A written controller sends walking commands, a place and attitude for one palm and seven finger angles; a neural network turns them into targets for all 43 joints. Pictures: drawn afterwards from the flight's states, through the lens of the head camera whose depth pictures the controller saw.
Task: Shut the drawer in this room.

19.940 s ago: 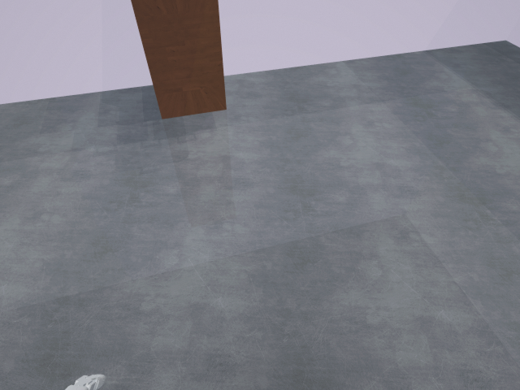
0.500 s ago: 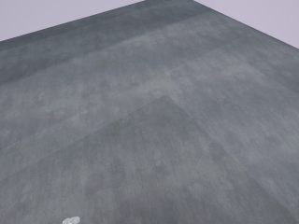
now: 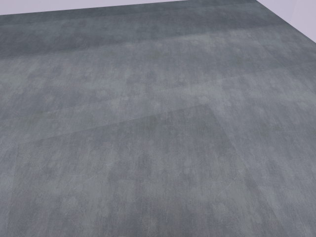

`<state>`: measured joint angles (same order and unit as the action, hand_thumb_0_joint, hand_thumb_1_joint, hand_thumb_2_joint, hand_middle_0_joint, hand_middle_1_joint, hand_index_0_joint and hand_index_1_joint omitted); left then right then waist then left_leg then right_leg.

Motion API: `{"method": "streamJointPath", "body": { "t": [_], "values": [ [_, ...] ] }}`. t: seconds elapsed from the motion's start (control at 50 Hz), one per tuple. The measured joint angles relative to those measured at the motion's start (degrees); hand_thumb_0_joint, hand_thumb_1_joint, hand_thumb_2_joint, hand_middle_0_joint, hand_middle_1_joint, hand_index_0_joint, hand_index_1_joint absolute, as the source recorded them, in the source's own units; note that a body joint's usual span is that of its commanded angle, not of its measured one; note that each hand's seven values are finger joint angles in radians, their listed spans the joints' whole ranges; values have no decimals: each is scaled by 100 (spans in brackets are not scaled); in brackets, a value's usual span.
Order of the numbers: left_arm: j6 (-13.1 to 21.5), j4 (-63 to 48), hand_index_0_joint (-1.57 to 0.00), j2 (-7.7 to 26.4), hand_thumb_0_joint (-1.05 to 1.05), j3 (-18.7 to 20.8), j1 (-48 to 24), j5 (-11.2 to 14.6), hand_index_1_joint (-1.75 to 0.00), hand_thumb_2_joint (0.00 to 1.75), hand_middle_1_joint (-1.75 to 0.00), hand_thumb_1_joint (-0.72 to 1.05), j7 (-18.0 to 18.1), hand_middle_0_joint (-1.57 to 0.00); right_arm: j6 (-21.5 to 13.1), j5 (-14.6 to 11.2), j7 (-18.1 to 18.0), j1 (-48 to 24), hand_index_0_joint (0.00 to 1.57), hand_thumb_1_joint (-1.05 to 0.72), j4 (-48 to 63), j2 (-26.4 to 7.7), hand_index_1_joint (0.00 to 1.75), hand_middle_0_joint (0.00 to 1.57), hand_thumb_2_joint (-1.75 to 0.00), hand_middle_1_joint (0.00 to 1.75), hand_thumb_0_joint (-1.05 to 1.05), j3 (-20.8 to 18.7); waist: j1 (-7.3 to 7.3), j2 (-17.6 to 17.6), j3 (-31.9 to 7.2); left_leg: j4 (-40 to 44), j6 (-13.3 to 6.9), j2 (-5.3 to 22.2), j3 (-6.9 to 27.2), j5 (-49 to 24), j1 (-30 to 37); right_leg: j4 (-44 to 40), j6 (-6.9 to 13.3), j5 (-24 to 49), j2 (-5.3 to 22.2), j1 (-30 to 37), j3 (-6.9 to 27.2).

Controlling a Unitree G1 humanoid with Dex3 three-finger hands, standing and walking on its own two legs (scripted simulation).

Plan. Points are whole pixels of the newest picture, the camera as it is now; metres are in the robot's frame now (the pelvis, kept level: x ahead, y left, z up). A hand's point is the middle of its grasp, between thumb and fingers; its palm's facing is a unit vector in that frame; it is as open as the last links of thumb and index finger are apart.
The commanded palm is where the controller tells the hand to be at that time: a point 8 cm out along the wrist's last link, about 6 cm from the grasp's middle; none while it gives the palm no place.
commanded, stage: turn or walk to find it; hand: left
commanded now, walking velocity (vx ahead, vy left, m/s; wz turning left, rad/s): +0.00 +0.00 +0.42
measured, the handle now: out of the picture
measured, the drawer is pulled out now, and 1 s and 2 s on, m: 0.22 0.22 0.22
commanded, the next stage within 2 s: none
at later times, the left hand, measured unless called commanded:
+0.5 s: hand out of the picture +0.05 +0.17 -0.13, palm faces +0.22 -0.94 -0.28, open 7.4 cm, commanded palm none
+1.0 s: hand out of the picture -0.13 +0.20 -0.17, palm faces +0.47 -0.85 -0.24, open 7.4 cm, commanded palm none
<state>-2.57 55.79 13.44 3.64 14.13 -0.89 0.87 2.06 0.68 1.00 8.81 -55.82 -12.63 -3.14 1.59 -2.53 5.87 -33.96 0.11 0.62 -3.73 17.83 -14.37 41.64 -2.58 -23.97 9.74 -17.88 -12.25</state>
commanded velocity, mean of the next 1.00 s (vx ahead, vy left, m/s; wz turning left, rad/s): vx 0.00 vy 0.00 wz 0.42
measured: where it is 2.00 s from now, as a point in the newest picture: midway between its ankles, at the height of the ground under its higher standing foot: outside the picture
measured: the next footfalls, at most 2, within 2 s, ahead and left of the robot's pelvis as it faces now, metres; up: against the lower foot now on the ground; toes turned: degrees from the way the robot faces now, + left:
right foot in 0.42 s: +0.05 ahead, -0.13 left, +0.00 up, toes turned +5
left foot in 0.90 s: -0.07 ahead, +0.09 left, +0.00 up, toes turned +26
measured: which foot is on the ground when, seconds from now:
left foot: down 0.00-0.42, up 0.44-0.88, down 0.90-1.00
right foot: up 0.00-0.40, down 0.42-0.90, up 0.92-1.00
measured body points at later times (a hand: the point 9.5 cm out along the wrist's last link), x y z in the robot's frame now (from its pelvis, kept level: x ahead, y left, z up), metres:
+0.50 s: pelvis -0.02 -0.04 +0.01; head +0.01 -0.07 +0.46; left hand +0.04 +0.22 -0.11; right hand +0.07 -0.28 -0.16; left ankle -0.04 +0.10 -0.68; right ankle +0.01 -0.13 -0.73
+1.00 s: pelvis -0.06 +0.00 +0.01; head -0.04 +0.03 +0.46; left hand -0.16 +0.24 -0.15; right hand +0.14 -0.19 -0.12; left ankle -0.11 +0.08 -0.73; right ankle -0.01 -0.14 -0.68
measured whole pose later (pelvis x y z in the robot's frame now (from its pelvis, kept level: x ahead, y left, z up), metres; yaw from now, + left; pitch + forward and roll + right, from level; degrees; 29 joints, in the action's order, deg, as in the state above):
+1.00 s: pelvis -0.06 +0.00 +0.01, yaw +25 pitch -1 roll -1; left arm -4.7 57.9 14.9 4.1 13.9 -0.9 1.0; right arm 1.4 1.0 0.2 7.7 -55.0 -11.5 -2.5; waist 2.0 -2.5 4.9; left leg -31.8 -2.3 -0.1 -2.3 18.4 -12.8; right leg 54.5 -3.7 -27.6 6.7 -23.6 -6.4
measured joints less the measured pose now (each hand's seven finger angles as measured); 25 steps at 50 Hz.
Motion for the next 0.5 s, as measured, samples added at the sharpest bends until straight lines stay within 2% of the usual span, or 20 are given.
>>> {"method": "streamJointPath", "body": {
  "t": [0.04, 0.08, 0.12, 0.18, 0.3, 0.36, 0.4, 0.42, 0.46, 0.5],
  "values": [
    [-137, 92, -20, 79, 1, 31, -43, 3, -29, 90, -30, 91, 31, -21, -56, 23, -38, -22, 20, -90, 53, 73, 30, 20, -89, 30, 0, 37, 12, -27, -14, -17, -135, -31, 37, 106, 15, 861, -70, -506, -179, -326, 415],
    [-183, 147, -20, 110, 1, 52, -124, 10, -29, 90, -30, 91, 13, -20, -77, 36, -94, -13, 20, -90, 73, 118, 30, 20, -89, 30, 0, 70, -2, 19, -44, 198, -181, -56, 132, 10, 99, 1519, -112, -390, -323, -583, 665],
    [-152, 130, -20, 122, 1, 55, -192, 13, -29, 90, -30, 91, -15, -20, -91, 33, -122, -2, 20, -90, 66, 151, 30, 20, -89, 30, 0, 100, 4, 56, -73, 464, -192, -96, 207, -168, 195, 1874, -162, -154, -389, -752, 813],
    [-103, 51, -20, 106, 1, 36, -291, 22, -29, 90, -30, 91, -22, -20, -104, 23, -126, 34, 21, -90, 59, 185, 30, 20, -89, 30, 0, 119, -5, 111, -120, 741, -215, -158, 313, -359, 284, 1944, -229, 31, -428, -832, 939],
    [-88, -125, -20, -7, 1, -14, -546, 40, -29, 90, -30, 91, -5, -20, -65, 49, -100, 159, 21, -90, 68, 207, 30, 21, -89, 30, 0, 78, -141, 235, -161, 826, -156, -254, 568, -503, 222, 1159, -254, -86, -529, -580, 1051],
    [-38, -230, -20, -102, 1, -54, -645, 60, -29, 90, -30, 91, -7, -20, -5, 65, -87, 228, 21, -90, 48, 163, 30, 21, -89, 30, 0, 34, -226, 337, -172, 681, -70, -276, 718, -489, 79, 318, -202, -41, -639, -248, 1028],
    [45, -307, -20, -157, 1, -89, -652, 67, -29, 90, -30, 91, -15, -20, 33, 51, -79, 291, 21, -90, 28, 120, 30, 21, -89, 30, 0, -7, -251, 392, -199, 468, 16, -307, 814, -421, -71, -554, -169, 425, -704, 118, 961],
    [108, -336, -20, -191, 1, -106, -639, 52, -29, 90, -30, 91, -11, -20, 46, 27, -73, 326, 21, -90, 21, 82, 30, 21, -89, 30, 0, -33, -249, 440, -211, 271, 66, -313, 866, -343, -182, -912, -13, 796, -721, 255, 895],
    [185, -355, -20, -309, 0, -153, -617, 14, -29, 90, -30, 91, -4, -20, 114, 9, -74, 347, 21, -90, -14, -12, 30, 21, -89, 30, 0, -103, -285, 581, -160, -627, 83, -341, 933, 487, -521, -826, 297, 805, -735, 269, 720],
    [184, -384, -20, -394, 0, -174, -521, 10, -29, 90, -30, 91, 6, -20, 208, 21, -58, 381, 21, -90, -51, -81, 30, 20, -89, 30, 0, -162, -276, 580, -164, -1830, 83, -395, 839, 842, -918, -878, 419, 715, -656, 346, 607]
  ]
}}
